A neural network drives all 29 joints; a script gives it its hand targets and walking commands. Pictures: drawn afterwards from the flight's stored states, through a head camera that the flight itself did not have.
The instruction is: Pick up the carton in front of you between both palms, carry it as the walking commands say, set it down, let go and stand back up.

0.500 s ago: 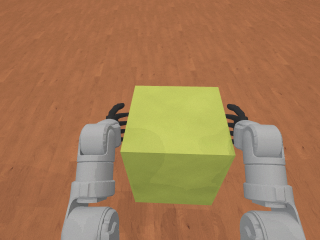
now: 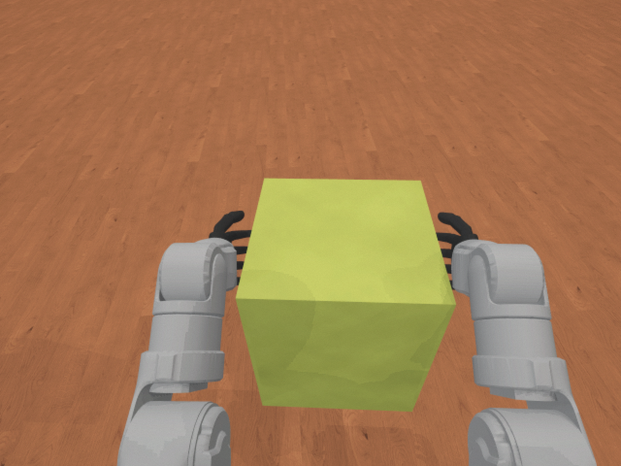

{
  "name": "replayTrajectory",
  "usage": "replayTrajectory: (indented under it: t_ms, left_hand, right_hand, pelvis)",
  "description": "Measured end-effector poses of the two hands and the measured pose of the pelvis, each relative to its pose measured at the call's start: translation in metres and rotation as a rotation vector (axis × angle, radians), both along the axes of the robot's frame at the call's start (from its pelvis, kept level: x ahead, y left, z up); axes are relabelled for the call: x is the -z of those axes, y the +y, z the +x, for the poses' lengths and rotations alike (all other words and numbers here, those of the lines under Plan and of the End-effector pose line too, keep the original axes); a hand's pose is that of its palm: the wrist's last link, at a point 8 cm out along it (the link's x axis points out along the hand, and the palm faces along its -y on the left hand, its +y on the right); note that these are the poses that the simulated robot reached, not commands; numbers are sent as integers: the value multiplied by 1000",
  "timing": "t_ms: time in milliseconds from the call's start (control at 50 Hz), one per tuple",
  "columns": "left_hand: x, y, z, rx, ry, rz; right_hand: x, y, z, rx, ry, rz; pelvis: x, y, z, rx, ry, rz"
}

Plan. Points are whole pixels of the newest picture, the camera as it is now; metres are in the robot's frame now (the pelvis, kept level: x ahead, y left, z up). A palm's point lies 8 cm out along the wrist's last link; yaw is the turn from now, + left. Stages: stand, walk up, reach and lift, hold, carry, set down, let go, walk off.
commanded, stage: carry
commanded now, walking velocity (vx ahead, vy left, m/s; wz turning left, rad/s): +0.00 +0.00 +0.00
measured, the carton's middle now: (339, 296) +0.34 +0.00 +0.05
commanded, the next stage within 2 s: none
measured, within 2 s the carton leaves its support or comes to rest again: neither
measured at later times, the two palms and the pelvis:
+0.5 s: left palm (216, 285) +0.30 +0.15 +0.13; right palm (475, 288) +0.30 -0.15 +0.13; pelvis -0.04 +0.00 +0.00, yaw +0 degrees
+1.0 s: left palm (216, 292) +0.29 +0.15 +0.12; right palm (479, 295) +0.29 -0.15 +0.12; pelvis -0.05 +0.00 +0.00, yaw +0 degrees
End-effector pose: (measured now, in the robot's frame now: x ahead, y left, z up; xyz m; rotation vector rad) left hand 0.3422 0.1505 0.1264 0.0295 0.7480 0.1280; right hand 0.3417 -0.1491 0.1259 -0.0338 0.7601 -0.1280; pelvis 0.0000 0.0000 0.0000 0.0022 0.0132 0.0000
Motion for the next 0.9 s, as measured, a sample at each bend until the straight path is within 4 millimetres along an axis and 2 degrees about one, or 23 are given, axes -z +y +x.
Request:
replayTrajectory:
  t_ms: [400,900]
  left_hand:
    - [0,-2,-34,2,11,3]
    - [2,-5,-47,0,10,2]
  right_hand:
    - [0,-2,-34,-5,12,-4]
    - [2,-4,-46,-3,10,-1]
  pelvis:
    - [0,-2,-33,-2,-6,0]
    - [1,-3,-47,-2,-5,1]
